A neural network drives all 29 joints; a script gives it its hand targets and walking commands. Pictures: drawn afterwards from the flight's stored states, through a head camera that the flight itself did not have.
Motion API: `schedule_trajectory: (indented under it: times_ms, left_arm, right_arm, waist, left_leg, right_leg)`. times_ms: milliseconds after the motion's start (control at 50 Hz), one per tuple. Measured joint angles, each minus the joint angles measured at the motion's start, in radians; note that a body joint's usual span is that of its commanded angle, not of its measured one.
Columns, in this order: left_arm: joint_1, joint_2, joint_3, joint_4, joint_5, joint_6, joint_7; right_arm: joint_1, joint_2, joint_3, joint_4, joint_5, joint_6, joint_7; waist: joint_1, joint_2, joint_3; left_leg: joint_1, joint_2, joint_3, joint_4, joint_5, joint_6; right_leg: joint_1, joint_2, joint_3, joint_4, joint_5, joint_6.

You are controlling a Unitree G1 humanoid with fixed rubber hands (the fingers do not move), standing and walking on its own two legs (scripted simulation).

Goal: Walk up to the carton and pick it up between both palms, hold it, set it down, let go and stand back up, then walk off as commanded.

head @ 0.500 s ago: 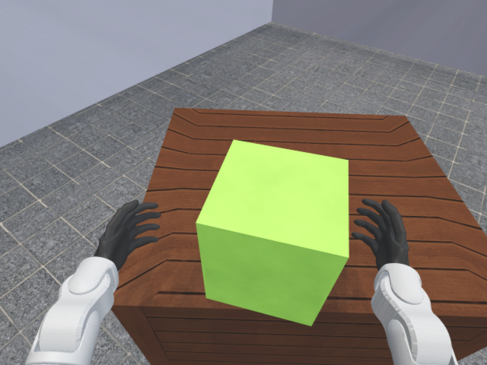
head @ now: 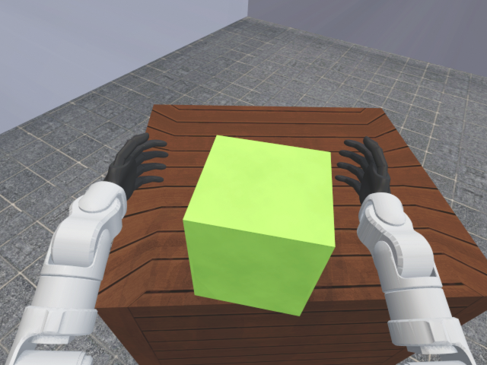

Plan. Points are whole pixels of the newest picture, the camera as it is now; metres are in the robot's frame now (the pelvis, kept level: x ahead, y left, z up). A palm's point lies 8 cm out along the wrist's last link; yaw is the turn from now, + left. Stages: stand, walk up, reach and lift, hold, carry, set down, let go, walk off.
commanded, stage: reach and lift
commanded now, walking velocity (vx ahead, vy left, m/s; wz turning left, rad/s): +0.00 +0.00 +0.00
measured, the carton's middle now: (259, 227) +0.36 -0.03 +0.01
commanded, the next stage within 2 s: none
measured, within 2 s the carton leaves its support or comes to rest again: neither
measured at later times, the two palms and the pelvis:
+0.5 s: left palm (131, 130) +0.42 +0.18 +0.19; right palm (375, 151) +0.38 -0.20 +0.18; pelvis +0.00 +0.00 +0.00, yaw +0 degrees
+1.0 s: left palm (160, 160) +0.44 +0.14 +0.11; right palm (355, 207) +0.36 -0.20 +0.07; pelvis +0.00 +0.00 +0.00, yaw +0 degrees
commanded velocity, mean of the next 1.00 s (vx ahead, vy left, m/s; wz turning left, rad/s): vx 0.00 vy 0.00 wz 0.00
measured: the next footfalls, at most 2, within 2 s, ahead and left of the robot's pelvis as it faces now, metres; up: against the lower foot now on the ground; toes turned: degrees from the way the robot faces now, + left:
none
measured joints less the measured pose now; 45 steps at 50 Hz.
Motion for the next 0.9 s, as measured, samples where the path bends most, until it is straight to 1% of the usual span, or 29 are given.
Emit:
schedule_trajectory:
  times_ms: [160,280,400,560,640,720,780,900]
  left_arm:
    - [-0.099,0.009,0.000,0.079,0.002,-0.002,0.009]
    - [-0.191,0.024,0.000,0.185,0.002,-0.021,0.011]
    - [-0.284,0.032,0.000,0.294,0.002,-0.044,0.012]
    - [-0.391,0.037,0.000,0.468,0.002,-0.114,0.013]
    - [-0.405,0.036,0.000,0.549,0.002,-0.164,0.013]
    - [-0.405,0.027,0.000,0.621,0.003,-0.230,0.012]
    - [-0.405,0.012,0.000,0.674,0.010,-0.290,0.011]
    - [-0.404,-0.042,0.000,0.764,0.046,-0.408,0.015]
  right_arm:
    - [-0.105,-0.029,0.000,0.103,0.020,0.000,0.011]
    - [-0.190,-0.038,0.000,0.184,0.025,-0.001,0.014]
    - [-0.277,-0.054,0.000,0.280,0.033,-0.008,0.017]
    - [-0.383,-0.050,0.000,0.433,0.035,-0.044,0.024]
    - [-0.400,-0.038,0.000,0.508,0.035,-0.084,0.026]
    - [-0.368,-0.016,0.000,0.549,0.035,-0.144,0.029]
    - [-0.321,0.008,0.000,0.569,0.030,-0.205,0.029]
    - [-0.233,0.054,0.000,0.605,-0.017,-0.340,0.028]
  waist:
    - [-0.018,-0.003,-0.003]
    - [-0.034,-0.001,-0.008]
    - [-0.043,0.000,-0.013]
    - [-0.056,0.001,-0.027]
    - [-0.063,0.002,-0.031]
    - [-0.063,0.000,-0.028]
    - [-0.063,-0.003,-0.025]
    - [-0.063,0.001,-0.026]
  left_leg:
    - [-0.012,0.000,0.000,0.000,0.001,0.000]
    - [-0.020,0.000,0.000,0.000,0.001,0.000]
    - [-0.030,0.000,0.000,0.000,0.003,0.000]
    - [-0.052,0.000,0.000,0.000,0.007,0.000]
    - [-0.056,0.000,0.000,0.000,0.007,0.000]
    - [-0.060,0.000,0.000,0.000,0.008,0.000]
    - [-0.067,0.000,0.000,0.000,0.009,0.000]
    - [-0.102,0.000,0.000,0.000,0.015,0.000]
  right_leg:
    - [-0.009,0.000,0.000,-0.006,0.004,0.000]
    - [-0.016,0.000,0.000,-0.009,0.006,0.001]
    - [-0.025,0.000,0.000,-0.011,0.009,0.002]
    - [-0.047,0.000,0.000,-0.012,0.014,0.002]
    - [-0.050,0.000,0.000,-0.013,0.015,0.002]
    - [-0.053,0.000,0.000,-0.013,0.015,0.002]
    - [-0.061,0.000,0.000,-0.013,0.016,0.002]
    - [-0.095,0.000,0.000,-0.013,0.022,0.002]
